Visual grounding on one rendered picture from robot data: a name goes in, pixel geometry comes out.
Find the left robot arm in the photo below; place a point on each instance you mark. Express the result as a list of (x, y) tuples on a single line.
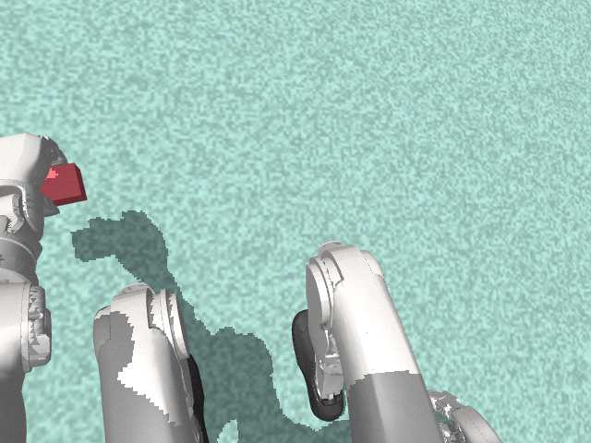
[(25, 322)]

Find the right robot foot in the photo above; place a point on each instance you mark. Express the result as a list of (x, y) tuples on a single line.
[(325, 410)]

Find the small box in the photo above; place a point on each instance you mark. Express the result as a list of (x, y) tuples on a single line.
[(64, 185)]

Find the right robot hand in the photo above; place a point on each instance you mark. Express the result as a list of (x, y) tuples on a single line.
[(469, 426)]

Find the left robot foot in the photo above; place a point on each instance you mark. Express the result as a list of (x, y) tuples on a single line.
[(198, 395)]

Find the left robot hand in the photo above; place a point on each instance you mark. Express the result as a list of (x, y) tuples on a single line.
[(28, 158)]

